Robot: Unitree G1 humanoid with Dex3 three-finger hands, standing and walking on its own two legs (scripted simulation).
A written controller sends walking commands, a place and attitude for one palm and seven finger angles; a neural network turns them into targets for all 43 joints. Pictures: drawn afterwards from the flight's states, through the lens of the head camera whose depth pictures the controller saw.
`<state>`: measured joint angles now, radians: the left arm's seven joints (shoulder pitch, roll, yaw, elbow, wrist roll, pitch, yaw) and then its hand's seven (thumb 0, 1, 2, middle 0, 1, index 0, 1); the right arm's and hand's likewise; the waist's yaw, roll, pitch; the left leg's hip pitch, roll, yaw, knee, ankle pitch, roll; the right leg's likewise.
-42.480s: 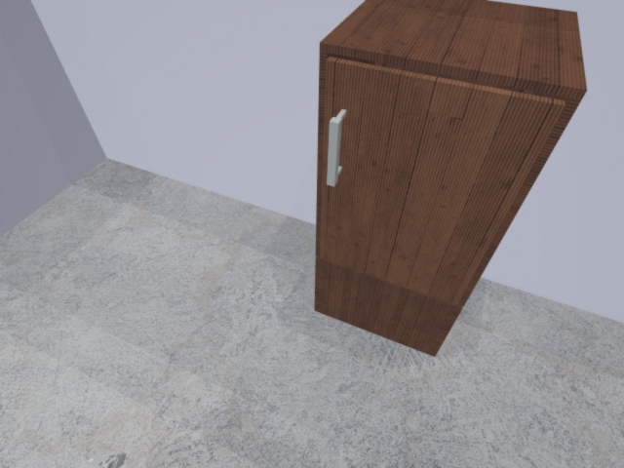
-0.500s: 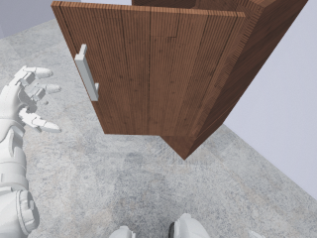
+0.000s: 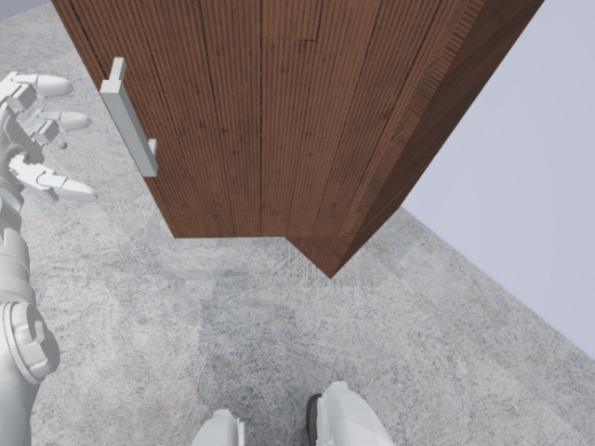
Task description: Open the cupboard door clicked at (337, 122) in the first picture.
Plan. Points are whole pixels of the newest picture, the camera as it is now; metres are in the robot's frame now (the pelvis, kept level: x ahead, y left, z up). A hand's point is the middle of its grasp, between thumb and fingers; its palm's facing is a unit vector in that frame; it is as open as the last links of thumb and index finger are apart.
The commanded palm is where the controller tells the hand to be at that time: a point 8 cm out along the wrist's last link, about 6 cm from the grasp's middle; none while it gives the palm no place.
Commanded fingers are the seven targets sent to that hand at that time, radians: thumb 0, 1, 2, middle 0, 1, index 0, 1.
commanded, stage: move the hooked fingers beside the handle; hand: left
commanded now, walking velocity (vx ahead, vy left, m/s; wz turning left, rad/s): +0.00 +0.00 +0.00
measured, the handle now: (135, 123) +0.52 +0.19 +0.07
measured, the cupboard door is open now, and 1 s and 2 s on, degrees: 47 47 47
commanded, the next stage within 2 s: slide the fingers in behind the handle in 0.76 s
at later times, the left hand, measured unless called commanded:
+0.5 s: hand (62, 153) +0.46 +0.26 +0.07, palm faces -0.01 -1.00 -0.02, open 14.0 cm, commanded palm +0.45 +0.30 +0.07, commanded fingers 0.00 -0.50 0.30 -0.30 -1.20 -0.30 -1.20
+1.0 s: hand (74, 151) +0.47 +0.25 +0.07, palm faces -0.02 -1.00 -0.02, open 14.0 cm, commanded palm +0.45 +0.30 +0.07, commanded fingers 0.00 -0.50 0.30 -0.30 -1.20 -0.30 -1.20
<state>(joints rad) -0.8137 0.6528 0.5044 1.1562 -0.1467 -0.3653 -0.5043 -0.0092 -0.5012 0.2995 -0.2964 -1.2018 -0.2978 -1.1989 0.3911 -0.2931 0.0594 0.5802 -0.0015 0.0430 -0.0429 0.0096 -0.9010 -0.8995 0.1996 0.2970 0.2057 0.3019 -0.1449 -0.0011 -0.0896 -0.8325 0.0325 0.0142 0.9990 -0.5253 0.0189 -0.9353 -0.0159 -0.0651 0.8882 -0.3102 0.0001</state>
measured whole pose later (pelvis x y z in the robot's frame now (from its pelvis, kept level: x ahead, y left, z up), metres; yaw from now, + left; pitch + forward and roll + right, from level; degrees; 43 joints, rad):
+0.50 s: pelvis +0.01 +0.00 +0.00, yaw +0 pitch +20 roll -3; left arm -0.75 0.61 0.48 1.09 -0.16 -0.36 -0.49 -0.01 -0.50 0.30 -0.30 -1.20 -0.30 -1.20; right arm 0.37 -0.29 0.05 0.56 0.00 0.07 -0.03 0.01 -0.90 -0.90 0.20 0.30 0.21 0.30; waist -0.13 0.00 -0.10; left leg -0.81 0.03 0.01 0.99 -0.53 0.02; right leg -0.91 -0.02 -0.07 0.88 -0.32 0.00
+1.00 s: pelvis +0.00 +0.00 +0.00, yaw +0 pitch +21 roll -2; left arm -0.78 0.61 0.48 1.10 -0.16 -0.37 -0.48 -0.01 -0.50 0.30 -0.30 -1.20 -0.30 -1.20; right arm 0.39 -0.29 0.06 0.57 0.00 0.07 -0.04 0.01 -0.90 -0.90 0.20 0.30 0.21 0.30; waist -0.14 0.00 -0.09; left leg -0.84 0.03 0.01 1.01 -0.53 0.02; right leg -0.94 -0.01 -0.07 0.89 -0.32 0.00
